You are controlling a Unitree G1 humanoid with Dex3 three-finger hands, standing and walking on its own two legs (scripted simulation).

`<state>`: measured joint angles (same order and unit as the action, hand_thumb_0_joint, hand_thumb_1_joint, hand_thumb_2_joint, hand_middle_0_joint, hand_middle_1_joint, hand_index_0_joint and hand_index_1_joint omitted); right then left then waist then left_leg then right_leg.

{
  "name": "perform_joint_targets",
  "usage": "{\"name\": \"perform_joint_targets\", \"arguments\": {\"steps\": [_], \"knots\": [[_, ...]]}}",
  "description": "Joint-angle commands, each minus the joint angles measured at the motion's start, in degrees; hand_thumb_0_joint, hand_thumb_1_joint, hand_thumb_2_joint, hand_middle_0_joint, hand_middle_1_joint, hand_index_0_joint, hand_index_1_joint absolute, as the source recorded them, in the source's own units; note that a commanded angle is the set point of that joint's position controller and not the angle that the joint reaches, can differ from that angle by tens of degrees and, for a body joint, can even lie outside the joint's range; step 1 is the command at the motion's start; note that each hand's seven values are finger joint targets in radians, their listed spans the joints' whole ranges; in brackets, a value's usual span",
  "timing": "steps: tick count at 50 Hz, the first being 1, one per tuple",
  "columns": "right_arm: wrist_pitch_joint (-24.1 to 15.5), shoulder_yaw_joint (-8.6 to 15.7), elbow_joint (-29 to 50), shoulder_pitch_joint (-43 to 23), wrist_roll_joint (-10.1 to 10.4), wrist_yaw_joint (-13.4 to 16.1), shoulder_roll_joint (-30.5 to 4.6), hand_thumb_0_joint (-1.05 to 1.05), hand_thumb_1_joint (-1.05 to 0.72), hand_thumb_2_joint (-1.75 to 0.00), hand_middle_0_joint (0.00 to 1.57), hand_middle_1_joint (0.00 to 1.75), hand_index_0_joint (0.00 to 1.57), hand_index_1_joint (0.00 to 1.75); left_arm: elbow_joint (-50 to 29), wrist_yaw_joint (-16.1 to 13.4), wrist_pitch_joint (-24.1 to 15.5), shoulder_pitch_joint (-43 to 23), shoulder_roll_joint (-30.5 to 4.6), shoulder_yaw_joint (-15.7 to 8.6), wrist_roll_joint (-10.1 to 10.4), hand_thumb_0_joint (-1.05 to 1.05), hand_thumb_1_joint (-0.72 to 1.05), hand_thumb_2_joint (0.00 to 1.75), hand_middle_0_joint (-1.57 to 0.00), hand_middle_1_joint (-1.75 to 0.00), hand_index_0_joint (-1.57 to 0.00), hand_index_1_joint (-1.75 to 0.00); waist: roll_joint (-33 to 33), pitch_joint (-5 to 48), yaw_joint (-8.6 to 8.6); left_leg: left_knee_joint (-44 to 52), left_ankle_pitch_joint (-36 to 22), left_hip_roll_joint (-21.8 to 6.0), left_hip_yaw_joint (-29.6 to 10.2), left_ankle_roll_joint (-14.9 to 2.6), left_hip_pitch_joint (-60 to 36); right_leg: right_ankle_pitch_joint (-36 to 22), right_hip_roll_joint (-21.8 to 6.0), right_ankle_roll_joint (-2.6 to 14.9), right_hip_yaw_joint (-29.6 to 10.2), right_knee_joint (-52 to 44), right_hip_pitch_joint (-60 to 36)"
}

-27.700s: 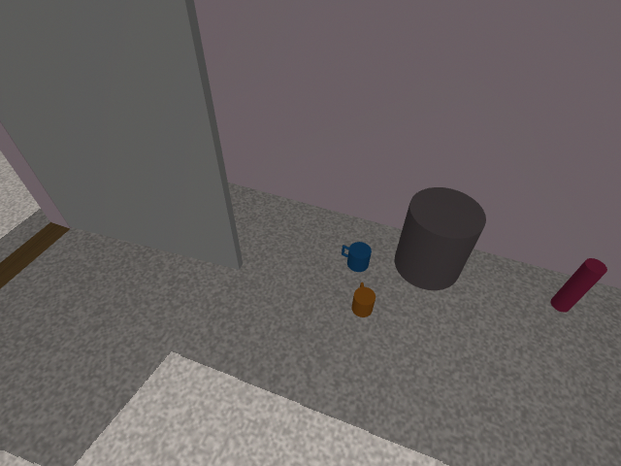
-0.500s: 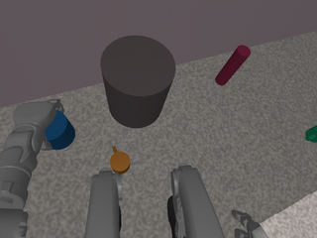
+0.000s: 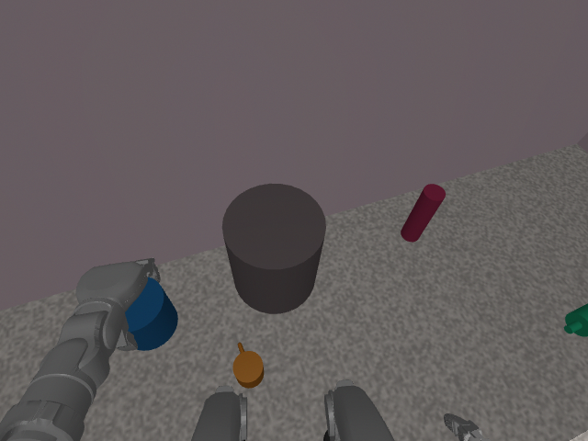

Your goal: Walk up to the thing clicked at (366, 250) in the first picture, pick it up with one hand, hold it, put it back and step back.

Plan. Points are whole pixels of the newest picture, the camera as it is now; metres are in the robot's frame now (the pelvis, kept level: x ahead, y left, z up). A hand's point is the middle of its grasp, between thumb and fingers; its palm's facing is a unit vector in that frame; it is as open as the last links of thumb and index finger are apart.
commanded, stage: lift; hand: left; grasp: from above
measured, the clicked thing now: (131, 315) +0.35 +0.25 -0.12
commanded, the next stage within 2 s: hold in 0.50 s
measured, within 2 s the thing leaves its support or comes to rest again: neither
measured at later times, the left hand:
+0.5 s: hand (116, 280) +0.36 +0.23 +0.01, palm faces -0.43 -0.09 -0.90, open 11.7 cm
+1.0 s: hand (102, 260) +0.36 +0.23 +0.06, palm faces -0.45 -0.06 -0.89, open 11.6 cm
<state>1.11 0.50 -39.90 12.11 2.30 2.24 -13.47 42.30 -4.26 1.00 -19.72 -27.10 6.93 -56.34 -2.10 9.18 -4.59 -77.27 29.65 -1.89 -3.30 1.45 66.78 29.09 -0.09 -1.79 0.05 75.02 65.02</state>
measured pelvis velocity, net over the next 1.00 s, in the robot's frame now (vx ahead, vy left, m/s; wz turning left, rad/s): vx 0.06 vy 0.00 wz -0.01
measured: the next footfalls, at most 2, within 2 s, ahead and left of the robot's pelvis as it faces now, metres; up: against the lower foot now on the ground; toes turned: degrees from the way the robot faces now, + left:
none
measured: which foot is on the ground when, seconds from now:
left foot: down 0.00-1.00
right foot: down 0.00-1.00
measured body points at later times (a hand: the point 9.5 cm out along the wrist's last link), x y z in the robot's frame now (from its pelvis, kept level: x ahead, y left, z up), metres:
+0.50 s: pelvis +0.04 +0.00 +0.09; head +0.09 +0.00 +0.53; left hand +0.38 +0.23 +0.06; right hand +0.13 -0.26 -0.04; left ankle +0.07 +0.13 -0.61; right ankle +0.06 -0.14 -0.61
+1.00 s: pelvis +0.06 +0.00 +0.11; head +0.08 -0.01 +0.56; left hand +0.38 +0.23 +0.11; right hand +0.17 -0.26 -0.01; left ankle +0.07 +0.13 -0.61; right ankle +0.06 -0.14 -0.61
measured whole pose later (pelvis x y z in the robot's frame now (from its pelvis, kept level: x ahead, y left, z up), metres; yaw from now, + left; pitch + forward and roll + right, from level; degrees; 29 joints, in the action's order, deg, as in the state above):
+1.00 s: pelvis +0.06 +0.00 +0.11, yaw +0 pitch +6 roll +0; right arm 0.9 2.6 -40.9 13.7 2.4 1.5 -14.4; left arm 42.7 -3.0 2.2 -16.1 -22.5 11.2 -57.1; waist -2.0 3.9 -1.6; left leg -39.7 19.2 -1.4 0.2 0.7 26.7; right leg 18.7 -1.3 -2.1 -2.0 38.7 26.3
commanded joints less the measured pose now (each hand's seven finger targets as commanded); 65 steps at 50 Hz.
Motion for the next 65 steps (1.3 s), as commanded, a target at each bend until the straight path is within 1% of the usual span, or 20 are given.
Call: {"name": "perform_joint_targets", "arguments": {"steps": [1,6,8,10,12,16,22,26,27,35,36,37,43,46,50,52,54,56,63,65], "knots": [[-2.8,3.8,5.1,2.3,0.0,1.3,-8.4,0.00,-0.91,-0.90,0.20,0.30,0.20,0.30,-9.4,-2.5,-0.9,-16.1,-9.4,-3.1,0.5,0.00,0.59,1.07,-0.92,-1.02,-0.94,-1.00,-2.5,17.4,-0.26,16.7,-4.2,2.2,2.6,-2.30,-18.8,-4.8,2.3,2.60,-0.1,-17.9,-15.7],[-3.7,4.0,4.6,3.2,-0.1,1.6,-8.5,0.00,-0.91,-0.90,0.20,0.30,0.20,0.30,-8.5,-4.4,-1.4,-16.1,-8.8,-3.0,-0.5,0.00,0.60,1.06,-0.93,-1.01,-0.94,-1.00,-1.6,16.6,0.24,21.1,-7.6,2.3,2.7,-2.13,-24.4,-8.1,2.3,2.49,-0.2,-22.0,-20.7],[-4.0,4.1,3.8,3.5,-0.3,1.6,-8.6,0.00,-0.91,-0.90,0.20,0.30,0.20,0.30,-9.3,-5.6,-1.3,-17.5,-10.0,-4.0,-1.1,0.00,0.59,1.06,-0.92,-1.00,-0.94,-0.99,-2.6,17.1,0.71,22.9,-9.0,2.4,2.8,-1.89,-26.9,-9.6,2.1,2.34,-0.4,-23.5,-22.9],[-3.9,4.0,3.8,3.5,-0.3,1.4,-8.6,0.00,-0.91,-0.90,0.20,0.30,0.20,0.30,-8.8,-6.5,-0.8,-16.8,-8.9,-3.2,-1.4,0.00,0.60,1.07,-0.93,-1.01,-0.95,-1.00,-1.5,16.4,0.63,24.3,-10.8,2.4,2.7,-1.91,-28.9,-11.3,2.1,2.18,-0.5,-25.2,-24.7],[-3.9,4.2,3.6,3.2,-0.3,1.3,-9.1,0.00,-0.91,-0.90,0.20,0.30,0.20,0.30,-9.3,-7.3,-0.3,-17.7,-11.0,-4.6,-1.6,0.00,0.61,1.07,-0.94,-1.00,-0.95,-0.99,-2.0,16.3,1.18,26.4,-10.9,2.4,3.0,-1.76,-31.4,-11.2,1.9,2.18,-0.3,-26.8,-26.2],[-3.8,4.1,3.2,2.7,-0.3,1.2,-8.8,0.00,-0.90,-0.90,0.20,0.30,0.20,0.30,-8.2,-7.8,1.1,-18.7,-8.9,-2.8,-1.6,0.00,0.59,1.09,-0.93,-1.00,-0.94,-0.99,-2.1,15.4,1.26,29.4,-13.3,2.4,3.0,-1.55,-35.3,-13.6,1.9,2.02,-0.5,-29.8,-29.4],[-3.6,4.3,3.0,2.7,-0.2,0.9,-8.7,0.00,-0.90,-0.90,0.20,0.30,0.20,0.30,-4.9,-6.0,2.4,-14.4,-6.4,-1.2,0.0,0.00,0.55,1.08,-0.91,-1.00,-0.92,-0.99,0.5,13.2,1.62,33.0,-18.3,2.7,3.6,-1.68,-38.6,-18.7,1.7,1.51,-0.9,-33.7,-35.2],[-3.6,4.4,3.5,2.7,-0.2,0.7,-8.6,0.00,-0.90,-0.90,0.20,0.30,0.20,0.30,-5.0,-4.6,2.3,-13.8,-4.6,-0.1,0.9,0.00,0.57,1.10,-0.93,-1.00,-0.94,-0.99,0.0,11.5,1.14,35.7,-19.6,2.3,3.4,-1.41,-41.7,-19.0,2.0,1.85,-0.2,-35.5,-35.8],[-3.5,4.6,3.8,2.5,-0.2,0.7,-8.8,0.00,-0.90,-0.90,0.20,0.30,0.20,0.30,-6.4,-4.2,1.9,-14.6,-5.8,-0.7,0.9,0.00,0.58,1.09,-0.94,-1.00,-0.95,-0.99,-0.4,11.8,1.71,36.3,-20.2,2.3,3.4,-1.30,-42.9,-19.3,2.1,1.89,0.1,-35.8,-36.7],[-3.1,4.8,4.3,1.7,-0.2,0.7,-9.2,0.00,-0.90,-0.90,0.20,0.30,0.20,0.30,-10.7,-4.3,0.5,-16.7,-7.7,-1.7,-1.6,0.00,0.57,1.08,-0.93,-0.97,-0.94,-0.96,-2.1,12.8,2.06,39.1,-26.1,2.3,3.6,-0.90,-48.5,-24.0,2.1,2.20,0.1,-37.7,-39.5],[-3.1,4.7,4.1,1.9,-0.3,0.7,-9.1,0.00,-0.90,-0.90,0.20,0.30,0.20,0.30,-10.2,-4.2,0.5,-17.3,-7.4,-1.5,-1.7,0.00,0.56,1.09,-0.92,-0.96,-0.93,-0.96,-2.0,12.1,1.47,39.1,-26.4,2.4,3.6,-0.91,-48.1,-24.3,2.1,2.08,-0.1,-37.9,-39.9],[-3.0,4.9,4.0,2.0,-0.3,0.7,-9.2,0.00,-0.90,-0.90,0.20,0.30,0.20,0.30,-10.1,-4.3,0.6,-17.2,-8.0,-2.1,-1.7,0.00,0.56,1.07,-0.92,-0.95,-0.93,-0.94,-1.5,11.9,1.74,39.7,-26.4,2.3,3.6,-0.88,-48.7,-24.2,2.2,2.12,0.2,-38.2,-40.0],[-2.7,5.2,5.0,0.7,-0.1,0.2,-9.5,0.00,-0.90,-0.90,0.20,0.30,0.20,0.30,-9.7,-2.8,0.5,-15.8,-6.9,-1.2,-1.1,0.00,0.57,1.07,-0.94,-0.93,-0.94,-0.93,-1.3,9.8,2.57,42.0,-24.8,2.3,3.7,-0.82,-50.0,-22.4,2.2,2.19,0.3,-40.4,-41.4],[-2.4,4.9,5.5,0.3,-0.1,0.0,-9.1,0.00,-0.90,-0.90,0.20,0.30,0.20,0.30,-10.2,-1.3,0.6,-14.9,-5.4,0.1,-1.0,0.00,0.56,1.07,-0.92,-0.96,-0.93,-0.95,0.0,10.4,2.58,42.1,-27.1,2.4,3.9,-1.04,-50.3,-24.7,2.2,2.06,0.0,-40.7,-43.1],[-2.0,5.1,6.4,-0.2,0.2,-0.1,-9.4,0.00,-0.90,-0.90,0.20,0.30,0.20,0.30,-11.6,0.1,0.5,-14.1,-6.4,-0.7,-0.2,0.00,0.57,1.08,-0.92,-0.98,-0.94,-0.96,0.5,10.1,3.29,42.8,-27.9,2.7,4.4,-1.32,-50.4,-25.8,2.2,1.93,-0.2,-41.7,-45.3],[-1.8,5.0,6.8,-0.7,0.2,0.0,-9.4,0.00,-0.90,-0.90,0.20,0.30,0.20,0.30,-13.0,0.5,0.3,-14.7,-7.7,-1.5,-0.4,0.00,0.58,1.07,-0.92,-0.98,-0.94,-0.96,0.3,9.9,3.25,43.0,-27.2,2.9,4.6,-1.49,-50.4,-25.6,2.1,1.79,-0.4,-42.3,-45.8],[-1.7,4.6,7.0,-1.0,0.3,0.1,-8.9,0.00,-0.90,-0.90,0.20,0.30,0.20,0.30,-13.5,0.9,0.2,-14.1,-6.9,-0.9,-0.7,0.00,0.58,1.06,-0.93,-0.95,-0.94,-0.94,-0.1,9.5,3.22,43.5,-27.1,2.9,4.8,-1.57,-50.6,-25.5,2.0,1.91,-0.6,-42.3,-45.6],[-1.5,4.7,7.4,-1.2,0.4,0.2,-9.3,0.00,-0.90,-0.90,0.20,0.30,0.20,0.30,-14.7,0.9,-0.1,-15.2,-8.2,-1.9,-1.0,0.00,0.58,1.06,-0.93,-0.96,-0.94,-0.95,0.1,9.4,3.39,44.1,-26.9,2.8,4.7,-1.54,-51.5,-25.0,2.1,1.94,-0.6,-42.7,-45.5],[-0.9,4.7,7.9,-2.1,0.5,0.1,-9.2,0.00,-0.90,-0.90,0.20,0.30,0.20,0.30,-16.4,1.1,0.2,-15.4,-8.1,-2.0,-1.6,0.00,0.55,1.12,-0.91,-0.99,-0.92,-0.98,-1.3,9.6,3.75,45.1,-27.5,2.7,5.2,-1.55,-53.2,-25.4,2.0,2.08,-0.7,-43.5,-46.2],[-0.9,4.7,8.0,-2.5,0.5,0.1,-9.2,0.00,-0.90,-0.90,0.20,0.30,0.20,0.30,-17.5,1.2,0.2,-15.5,-7.4,-1.6,-1.1,0.00,0.58,1.10,-0.91,-1.00,-0.93,-0.99,-0.1,9.6,3.82,45.7,-26.8,2.7,4.9,-1.66,-53.5,-24.8,2.1,1.87,-0.6,-44.1,-47.0]]}}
